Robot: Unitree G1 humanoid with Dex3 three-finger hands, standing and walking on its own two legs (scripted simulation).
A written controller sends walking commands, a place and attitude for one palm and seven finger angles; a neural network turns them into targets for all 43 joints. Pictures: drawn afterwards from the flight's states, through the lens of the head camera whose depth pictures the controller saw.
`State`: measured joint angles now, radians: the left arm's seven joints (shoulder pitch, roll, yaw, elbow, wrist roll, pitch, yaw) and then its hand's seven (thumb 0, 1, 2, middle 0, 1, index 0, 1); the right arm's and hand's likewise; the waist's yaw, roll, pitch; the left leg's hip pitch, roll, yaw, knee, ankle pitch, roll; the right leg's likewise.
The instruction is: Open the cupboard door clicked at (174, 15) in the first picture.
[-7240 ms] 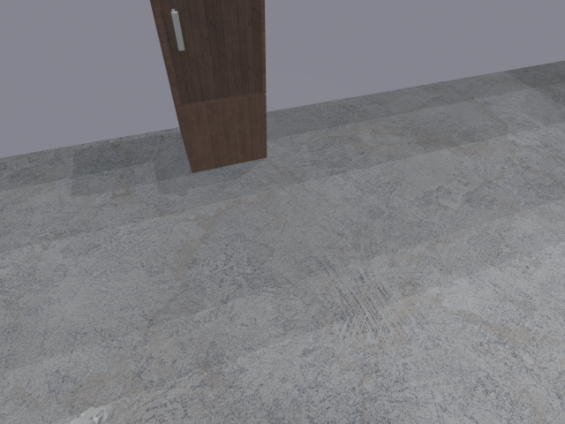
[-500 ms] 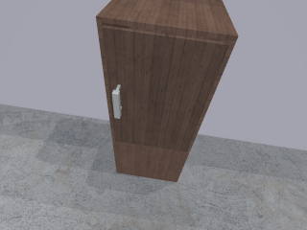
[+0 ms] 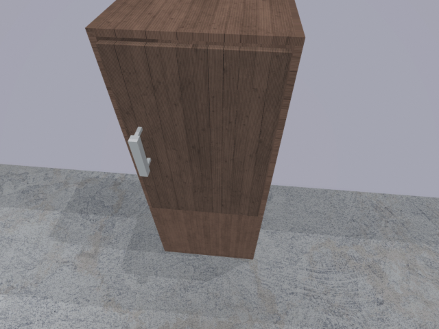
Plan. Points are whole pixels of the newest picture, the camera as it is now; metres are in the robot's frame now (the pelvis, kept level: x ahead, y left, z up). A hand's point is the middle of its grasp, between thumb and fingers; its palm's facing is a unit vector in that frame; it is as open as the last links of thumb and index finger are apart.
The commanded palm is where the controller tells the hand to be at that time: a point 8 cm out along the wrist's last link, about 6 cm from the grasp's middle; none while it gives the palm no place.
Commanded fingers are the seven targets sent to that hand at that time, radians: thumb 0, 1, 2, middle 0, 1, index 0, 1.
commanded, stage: come to a stop and stand still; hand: left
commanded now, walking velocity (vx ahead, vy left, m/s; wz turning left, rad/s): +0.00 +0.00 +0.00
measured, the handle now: (142, 151) +0.55 +0.23 -0.03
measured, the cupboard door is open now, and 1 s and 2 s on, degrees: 0 0 0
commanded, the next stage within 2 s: look again from close up in 0.30 s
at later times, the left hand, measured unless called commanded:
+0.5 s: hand out of the picture -0.03 +0.16 -0.17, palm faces +0.01 -0.98 -0.17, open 7.4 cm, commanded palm none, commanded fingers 0.00 0.90 0.90 -0.20 -0.30 -0.20 -0.30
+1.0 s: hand out of the picture -0.01 +0.22 -0.17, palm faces -0.02 -0.98 -0.19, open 7.4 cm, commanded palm +0.09 +0.27 -0.07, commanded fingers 0.00 0.88 0.89 -0.20 -0.31 -0.20 -0.31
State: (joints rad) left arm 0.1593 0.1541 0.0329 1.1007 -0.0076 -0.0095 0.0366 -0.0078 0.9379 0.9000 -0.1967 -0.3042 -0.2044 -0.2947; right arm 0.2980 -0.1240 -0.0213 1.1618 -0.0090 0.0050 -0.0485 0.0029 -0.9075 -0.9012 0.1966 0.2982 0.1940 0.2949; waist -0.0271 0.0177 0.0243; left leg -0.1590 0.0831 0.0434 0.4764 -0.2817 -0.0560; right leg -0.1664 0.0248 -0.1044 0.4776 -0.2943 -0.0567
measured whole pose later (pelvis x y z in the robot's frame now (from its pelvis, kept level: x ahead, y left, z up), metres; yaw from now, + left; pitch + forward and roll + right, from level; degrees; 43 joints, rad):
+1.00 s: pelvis -0.01 +0.05 +0.00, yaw -2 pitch +0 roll +0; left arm 0.29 0.15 -0.01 1.11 0.01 -0.01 0.03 0.00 0.91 0.90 -0.19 -0.30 -0.20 -0.29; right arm 0.34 -0.12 0.02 1.10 -0.01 -0.02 -0.03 0.01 -0.91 -0.90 0.20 0.30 0.20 0.30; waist 0.00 0.00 0.02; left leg -0.18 -0.03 0.09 0.44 -0.27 0.05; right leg -0.22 -0.04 -0.04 0.48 -0.26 0.01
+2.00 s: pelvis -0.05 +0.03 -0.08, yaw +0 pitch +15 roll -2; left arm 0.26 0.33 0.35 0.20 -0.36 -0.42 -0.45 0.00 -0.07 0.49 -0.26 -0.93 -0.27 -0.92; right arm 0.32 -0.28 -0.02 0.59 0.05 -0.23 -0.06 0.01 -0.90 -0.90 0.20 0.30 0.20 0.30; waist -0.03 0.02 -0.13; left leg -0.91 0.04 0.01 1.14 -0.51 0.02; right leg -0.89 -0.02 -0.11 1.09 -0.47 -0.03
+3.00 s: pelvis -0.04 +0.05 -0.07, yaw -1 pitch +15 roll -3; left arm 0.01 0.44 0.45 0.40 -0.37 -0.34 -0.57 -0.01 -0.50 0.30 -0.30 -1.20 -0.30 -1.19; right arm 0.30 -0.28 0.03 0.52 0.04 -0.19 -0.05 0.01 -0.90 -0.90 0.20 0.30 0.20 0.30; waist -0.04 0.00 -0.11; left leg -0.82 0.04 0.02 1.05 -0.49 0.04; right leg -0.79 -0.01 -0.10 0.97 -0.44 -0.01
